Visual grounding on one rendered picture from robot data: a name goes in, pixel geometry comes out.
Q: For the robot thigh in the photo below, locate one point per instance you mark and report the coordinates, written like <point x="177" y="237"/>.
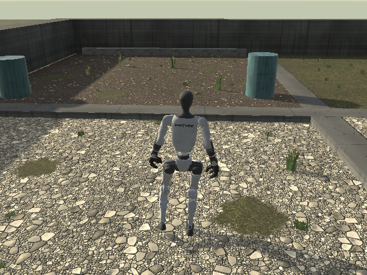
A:
<point x="195" y="174"/>
<point x="167" y="172"/>

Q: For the right robot thigh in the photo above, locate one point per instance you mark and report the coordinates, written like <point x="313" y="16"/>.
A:
<point x="195" y="174"/>

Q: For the left robot hand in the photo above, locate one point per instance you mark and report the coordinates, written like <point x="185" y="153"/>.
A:
<point x="157" y="160"/>

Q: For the right robot hand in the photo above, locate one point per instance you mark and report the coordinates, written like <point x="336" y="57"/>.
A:
<point x="214" y="169"/>

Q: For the robot right upper arm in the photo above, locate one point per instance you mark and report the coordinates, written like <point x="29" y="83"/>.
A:
<point x="205" y="131"/>

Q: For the robot left forearm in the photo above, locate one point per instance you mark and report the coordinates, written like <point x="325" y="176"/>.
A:
<point x="155" y="149"/>

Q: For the robot left upper arm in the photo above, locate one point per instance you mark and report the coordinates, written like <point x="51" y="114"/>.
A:
<point x="163" y="129"/>

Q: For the robot right forearm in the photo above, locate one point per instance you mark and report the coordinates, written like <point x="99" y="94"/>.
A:
<point x="212" y="155"/>

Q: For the left robot thigh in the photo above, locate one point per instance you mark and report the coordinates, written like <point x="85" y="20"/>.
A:
<point x="167" y="172"/>

